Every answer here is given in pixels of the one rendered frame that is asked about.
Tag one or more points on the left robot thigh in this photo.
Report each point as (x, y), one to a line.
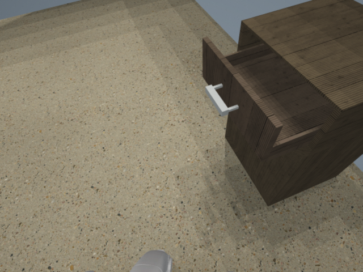
(153, 261)

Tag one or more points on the handle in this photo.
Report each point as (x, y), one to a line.
(217, 101)

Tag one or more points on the cabinet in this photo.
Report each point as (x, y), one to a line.
(322, 41)

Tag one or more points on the drawer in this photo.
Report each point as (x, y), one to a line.
(278, 111)

